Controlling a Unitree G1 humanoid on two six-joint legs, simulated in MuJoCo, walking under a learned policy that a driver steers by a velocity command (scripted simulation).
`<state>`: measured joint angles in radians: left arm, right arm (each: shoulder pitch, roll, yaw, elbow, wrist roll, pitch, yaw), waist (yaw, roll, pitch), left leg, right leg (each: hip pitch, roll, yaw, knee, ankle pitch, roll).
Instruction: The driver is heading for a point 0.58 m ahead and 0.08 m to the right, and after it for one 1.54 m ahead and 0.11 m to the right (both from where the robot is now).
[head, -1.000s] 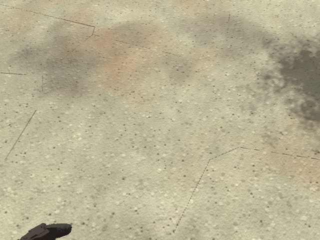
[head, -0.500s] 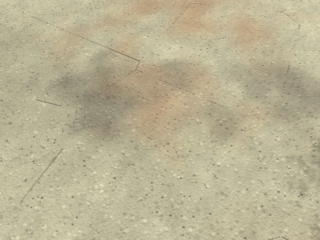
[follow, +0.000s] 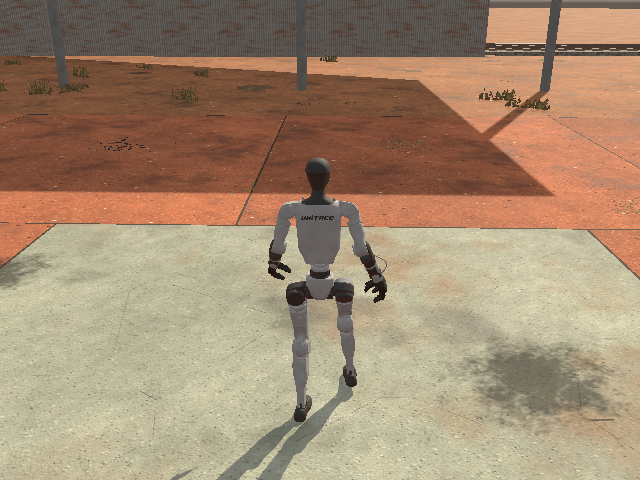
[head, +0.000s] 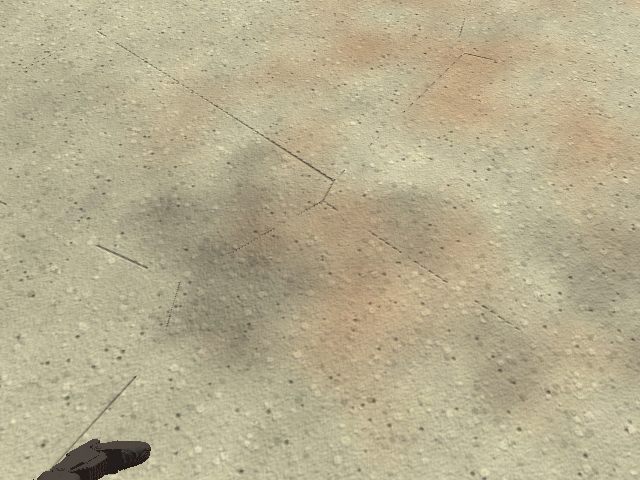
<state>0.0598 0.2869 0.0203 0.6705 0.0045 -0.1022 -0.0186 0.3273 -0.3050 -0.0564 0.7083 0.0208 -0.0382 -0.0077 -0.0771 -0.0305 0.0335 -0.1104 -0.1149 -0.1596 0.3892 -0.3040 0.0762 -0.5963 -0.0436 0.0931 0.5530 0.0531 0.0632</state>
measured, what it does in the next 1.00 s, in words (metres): walks ahead: right foot, then left foot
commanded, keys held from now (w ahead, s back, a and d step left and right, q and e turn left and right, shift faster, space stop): w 0.48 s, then w+e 0.12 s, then e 0.40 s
